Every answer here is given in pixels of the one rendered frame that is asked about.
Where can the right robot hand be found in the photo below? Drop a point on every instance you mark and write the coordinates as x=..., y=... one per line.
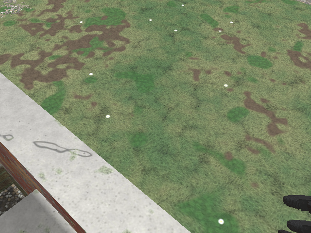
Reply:
x=302, y=203

